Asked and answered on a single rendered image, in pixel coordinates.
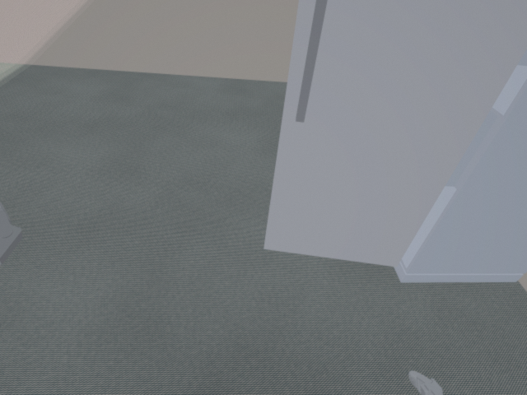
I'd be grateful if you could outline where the robot left hand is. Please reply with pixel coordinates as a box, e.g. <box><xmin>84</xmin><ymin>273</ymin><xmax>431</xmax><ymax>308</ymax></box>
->
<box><xmin>0</xmin><ymin>202</ymin><xmax>23</xmax><ymax>266</ymax></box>

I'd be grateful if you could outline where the handle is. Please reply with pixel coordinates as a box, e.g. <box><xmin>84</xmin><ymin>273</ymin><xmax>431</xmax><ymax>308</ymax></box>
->
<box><xmin>296</xmin><ymin>0</ymin><xmax>328</xmax><ymax>123</ymax></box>

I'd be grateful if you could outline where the fridge door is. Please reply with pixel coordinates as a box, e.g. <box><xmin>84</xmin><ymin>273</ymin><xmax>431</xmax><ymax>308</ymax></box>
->
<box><xmin>263</xmin><ymin>0</ymin><xmax>527</xmax><ymax>267</ymax></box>

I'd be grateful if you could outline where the robot right hand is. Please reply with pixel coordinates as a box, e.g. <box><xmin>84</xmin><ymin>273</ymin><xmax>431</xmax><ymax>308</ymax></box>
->
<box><xmin>408</xmin><ymin>370</ymin><xmax>443</xmax><ymax>395</ymax></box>

